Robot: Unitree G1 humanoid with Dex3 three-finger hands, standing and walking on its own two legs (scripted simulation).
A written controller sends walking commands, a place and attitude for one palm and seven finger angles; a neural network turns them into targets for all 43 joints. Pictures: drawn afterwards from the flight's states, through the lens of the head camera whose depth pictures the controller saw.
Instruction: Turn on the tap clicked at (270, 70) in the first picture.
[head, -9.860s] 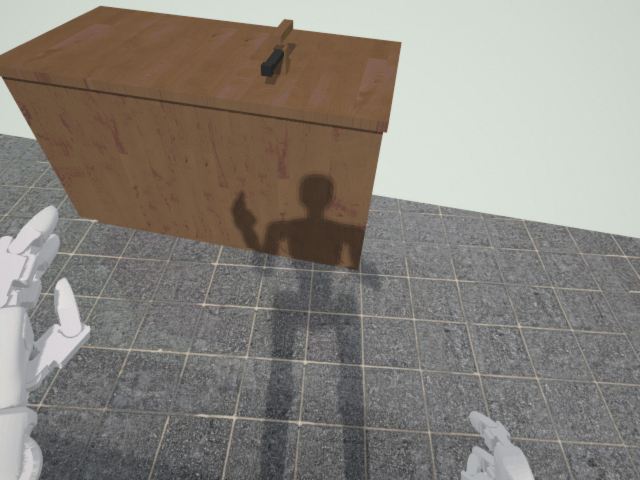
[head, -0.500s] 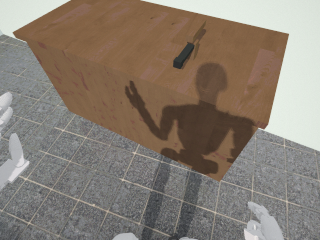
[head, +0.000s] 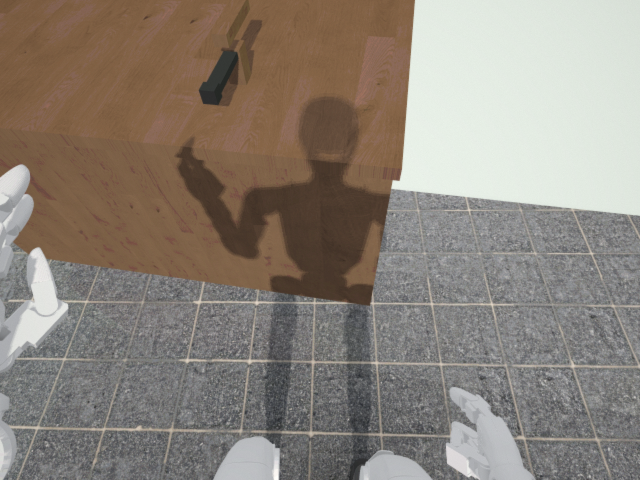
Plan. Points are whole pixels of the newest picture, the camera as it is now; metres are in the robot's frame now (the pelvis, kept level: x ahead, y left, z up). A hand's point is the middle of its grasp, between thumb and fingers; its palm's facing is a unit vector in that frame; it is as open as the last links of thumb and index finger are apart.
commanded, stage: turn to face it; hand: left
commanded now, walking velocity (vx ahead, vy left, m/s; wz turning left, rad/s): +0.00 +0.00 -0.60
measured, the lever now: (210, 93) +0.69 +0.24 +0.05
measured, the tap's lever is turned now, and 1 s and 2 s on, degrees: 0 0 0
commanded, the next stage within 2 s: take the last steps up to it in 0.66 s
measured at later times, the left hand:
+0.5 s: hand (139, 301) +0.24 +0.16 +0.18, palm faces +0.15 -0.89 -0.44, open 7.4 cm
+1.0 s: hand (181, 320) +0.22 +0.12 +0.18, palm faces +0.05 -0.90 -0.44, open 7.4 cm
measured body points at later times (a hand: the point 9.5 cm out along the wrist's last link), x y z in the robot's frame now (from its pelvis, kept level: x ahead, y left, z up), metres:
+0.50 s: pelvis -0.04 -0.01 +0.01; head +0.00 -0.02 +0.45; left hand +0.22 +0.21 +0.20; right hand +0.07 -0.25 -0.08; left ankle -0.02 +0.15 -0.72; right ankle -0.03 -0.12 -0.71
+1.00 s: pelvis -0.06 -0.02 +0.01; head -0.06 -0.02 +0.46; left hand +0.21 +0.17 +0.20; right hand -0.04 -0.31 -0.07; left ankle -0.02 +0.08 -0.72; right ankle -0.08 -0.12 -0.70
